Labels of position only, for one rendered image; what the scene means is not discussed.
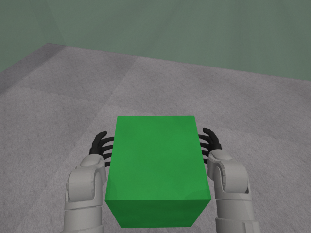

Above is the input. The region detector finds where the right robot hand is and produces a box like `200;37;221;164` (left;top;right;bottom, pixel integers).
198;128;222;164

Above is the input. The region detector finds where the robot left forearm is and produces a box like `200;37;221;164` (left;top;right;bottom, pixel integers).
60;154;107;233

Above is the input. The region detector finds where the robot right forearm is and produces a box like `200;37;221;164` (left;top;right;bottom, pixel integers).
207;149;261;233

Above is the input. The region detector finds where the left robot hand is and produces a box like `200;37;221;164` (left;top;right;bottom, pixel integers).
89;131;114;167

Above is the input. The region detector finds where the carton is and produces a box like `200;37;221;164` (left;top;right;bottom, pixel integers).
105;116;211;228

